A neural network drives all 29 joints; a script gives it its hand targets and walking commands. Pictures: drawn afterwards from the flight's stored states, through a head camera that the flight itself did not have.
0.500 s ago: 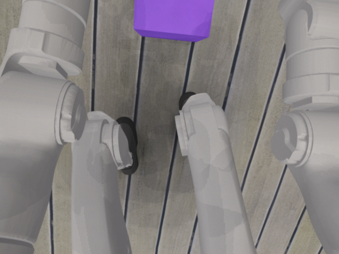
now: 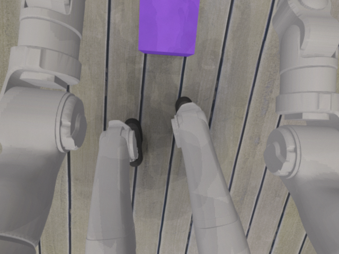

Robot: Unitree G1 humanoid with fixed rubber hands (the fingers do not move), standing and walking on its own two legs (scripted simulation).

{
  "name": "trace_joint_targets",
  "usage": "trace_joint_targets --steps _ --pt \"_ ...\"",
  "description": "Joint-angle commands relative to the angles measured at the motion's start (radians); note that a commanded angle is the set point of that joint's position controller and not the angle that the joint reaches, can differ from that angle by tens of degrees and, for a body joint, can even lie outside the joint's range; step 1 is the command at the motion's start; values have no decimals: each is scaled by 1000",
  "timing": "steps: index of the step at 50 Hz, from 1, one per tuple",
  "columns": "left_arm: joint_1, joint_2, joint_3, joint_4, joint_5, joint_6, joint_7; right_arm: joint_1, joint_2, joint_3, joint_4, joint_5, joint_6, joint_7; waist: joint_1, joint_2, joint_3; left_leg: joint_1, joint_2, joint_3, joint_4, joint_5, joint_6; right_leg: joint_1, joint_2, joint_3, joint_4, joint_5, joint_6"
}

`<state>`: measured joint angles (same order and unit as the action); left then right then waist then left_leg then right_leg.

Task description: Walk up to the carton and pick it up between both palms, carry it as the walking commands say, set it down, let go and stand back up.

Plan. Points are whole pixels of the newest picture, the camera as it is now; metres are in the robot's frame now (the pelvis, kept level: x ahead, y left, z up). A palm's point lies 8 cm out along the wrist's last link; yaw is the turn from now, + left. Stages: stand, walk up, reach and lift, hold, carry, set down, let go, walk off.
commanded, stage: set down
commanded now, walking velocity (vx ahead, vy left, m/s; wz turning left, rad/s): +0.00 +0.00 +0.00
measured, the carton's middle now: (169, 8) +0.58 -0.11 -0.50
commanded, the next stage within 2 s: let go in 0.34 s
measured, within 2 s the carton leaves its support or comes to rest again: neither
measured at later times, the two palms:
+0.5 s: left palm out of the picture +0.57 +0.05 -0.02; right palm out of the picture +0.48 -0.27 -0.03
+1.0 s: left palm out of the picture +0.40 +0.15 +0.07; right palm out of the picture +0.31 -0.26 +0.09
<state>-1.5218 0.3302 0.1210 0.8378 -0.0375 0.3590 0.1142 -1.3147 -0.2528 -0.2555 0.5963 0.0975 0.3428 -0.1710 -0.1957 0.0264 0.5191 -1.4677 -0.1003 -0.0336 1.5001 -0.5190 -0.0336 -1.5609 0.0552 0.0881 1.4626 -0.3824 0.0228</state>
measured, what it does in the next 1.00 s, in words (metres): rises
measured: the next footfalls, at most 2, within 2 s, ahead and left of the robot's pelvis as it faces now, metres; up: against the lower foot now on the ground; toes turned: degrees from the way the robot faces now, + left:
none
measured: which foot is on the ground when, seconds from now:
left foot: down 0.00-1.00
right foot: down 0.00-1.00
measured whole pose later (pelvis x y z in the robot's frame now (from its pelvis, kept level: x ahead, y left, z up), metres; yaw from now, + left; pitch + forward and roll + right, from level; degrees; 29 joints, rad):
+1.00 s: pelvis +0.08 -0.01 +0.16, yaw -3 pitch +12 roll +0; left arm -0.29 0.07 0.16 0.57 0.14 0.13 0.08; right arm -0.10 -0.21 -0.09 0.41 -0.01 0.13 0.07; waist -0.08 -0.01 0.12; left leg -0.59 -0.03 -0.08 0.73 -0.35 -0.02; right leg -0.68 0.06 0.08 0.70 -0.23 -0.01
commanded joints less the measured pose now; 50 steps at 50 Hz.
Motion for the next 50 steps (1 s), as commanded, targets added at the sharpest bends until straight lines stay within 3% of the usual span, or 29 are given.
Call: trace_joint_targets --steps 1,4,6,7,9,10,11,12,14,16,17,18,19,20,21,26,30,31,33,34,35,36,37,39,42,44,46,48,50 --pt "-361 149 69 -339 25 -51 9 -357 -156 -28 -391 25 -46 -11 46 22 -2266 490 -78 73 -216 357 30 1112 40 -109 -183 643 51" --pt "-259 75 25 -215 16 -15 21 -178 -123 -3 -264 -29 -11 -13 -23 -93 -2137 398 -90 74 -252 299 36 1194 42 -104 -224 669 32" --pt "-344 50 -18 -173 -9 -6 0 -227 -96 -6 -164 -45 -6 -7 -85 -24 -1954 427 -46 43 -349 197 42 1064 31 -133 -298 524 39" --pt "-293 69 49 -133 22 -11 9 -282 -106 -16 -176 -48 -11 -4 19 5 -1893 500 -53 32 -384 200 38 993 32 -151 -313 439 50" --pt "-339 89 57 -258 29 -43 4 -308 -91 -14 -218 -24 -36 2 53 27 -2017 580 -40 47 -385 284 22 1082 25 -113 -347 509 43" --pt "-330 55 30 -267 21 -52 12 -253 -87 -33 -300 -24 -58 9 -39 3 -2087 595 -35 16 -371 347 41 1113 27 -115 -329 631 39" --pt "-300 104 70 -222 39 -53 23 -309 -72 -5 -302 -26 -62 11 40 -85 -2116 623 -36 17 -392 347 45 1138 38 -149 -332 604 58" --pt "-315 59 54 -49 66 -55 3 -275 -78 -33 -65 -62 -56 13 22 -4 -1812 418 -31 46 -410 196 29 979 1 -103 -372 447 49" --pt "-281 31 90 -48 85 -82 9 -239 -6 -21 -41 -102 -78 22 15 -109 -1800 447 -19 22 -450 286 31 1027 32 -143 -396 508 56" --pt "-288 11 118 -105 146 -108 1 -204 -75 -104 -64 -128 -111 21 -29 38 -1916 474 -27 42 -451 317 6 1119 18 -114 -398 638 36" --pt "-260 3 115 -47 144 -103 19 -256 -105 -105 -21 -166 -120 34 7 31 -1771 454 -23 32 -479 239 0 1024 15 -127 -433 482 28" --pt "-185 -35 110 -4 148 -97 7 -117 -44 -117 77 -208 -121 45 -35 -13 -1766 534 -13 14 -512 245 -1 991 28 -174 -455 462 32" --pt "-85 -36 95 -107 148 -114 -6 -5 -16 -86 -52 -178 -133 42 -12 54 -1878 638 -28 49 -490 376 -17 1118 11 -131 -466 587 33" --pt "-161 -28 119 -206 173 -135 30 -115 -60 -122 -94 -190 -148 53 -23 -5 -1822 557 -27 40 -477 403 -15 1105 22 -123 -440 646 23" --pt "-50 -35 136 -37 207 -110 39 -93 -55 -121 10 -188 -134 77 50 45 -1768 612 -12 44 -543 348 1 1055 11 -149 -472 531 41" --pt "232 -173 67 -315 166 -98 77 255 -94 -18 -150 -207 -130 156 -8 -37 -1911 790 -20 51 -590 467 16 1260 16 -139 -552 625 31" --pt "379 -136 63 -641 158 -128 103 360 -131 70 -384 -108 -159 179 64 3 -1930 865 -28 29 -634 533 13 1425 12 -76 -601 728 3" --pt "376 -177 40 -718 137 -124 104 442 -141 59 -404 -117 -157 184 22 -24 -1973 908 -14 14 -634 511 16 1473 15 -90 -584 712 -2" --pt "483 -216 30 -622 127 -132 81 494 -49 116 -362 -95 -163 187 27 -72 -1712 753 -13 29 -664 384 22 1467 -2 -78 -622 654 1" --pt "588 -176 46 -615 124 -137 80 489 -89 120 -532 -112 -171 194 36 -135 -1833 785 -18 42 -642 391 33 1636 -23 -35 -634 698 14" --pt "626 -216 8 -662 106 -138 71 585 -87 136 -457 -85 -166 190 32 -76 -1718 678 -19 31 -689 375 17 1695 -30 -3 -639 737 -2" --pt "719 -153 83 -650 174 -165 63 712 -112 95 -401 -99 -174 192 96 -43 -1690 715 -19 62 -702 361 14 1651 -31 -30 -644 702 13" --pt "748 -175 72 -668 157 -173 64 727 -89 114 -468 -110 -184 185 71 -149 -1698 722 -20 50 -694 409 15 1691 -31 -31 -638 777 14" --pt "788 -159 40 -656 153 -195 51 865 -61 100 -444 -121 -196 202 43 -93 -1639 738 -6 37 -716 381 25 1685 -39 -24 -648 772 6" --pt "917 -208 61 -609 167 -229 29 849 -64 121 -443 -94 -229 213 130 -68 -1235 773 24 23 -803 221 28 1479 -34 -31 -731 437 6" --pt "1125 -201 64 -362 181 -226 -7 1120 -45 136 -367 -137 -235 230 83 -129 -1109 831 37 52 -792 187 28 1398 -46 -28 -809 326 6" --pt "1146 -171 68 -380 175 -247 -26 1165 -38 151 -276 -112 -242 245 126 -52 -952 845 32 61 -859 160 19 1339 -47 -47 -855 237 -5" --pt "1228 -156 78 -408 181 -289 -46 1125 10 168 -374 -94 -270 245 187 -116 -856 947 45 35 -921 107 44 1356 -30 -51 -900 117 7" --pt "1242 -144 68 -338 179 -297 -65 1159 -26 178 -312 -102 -271 244 181 -39 -754 941 67 44 -962 75 34 1345 -32 -50 -952 89 -3"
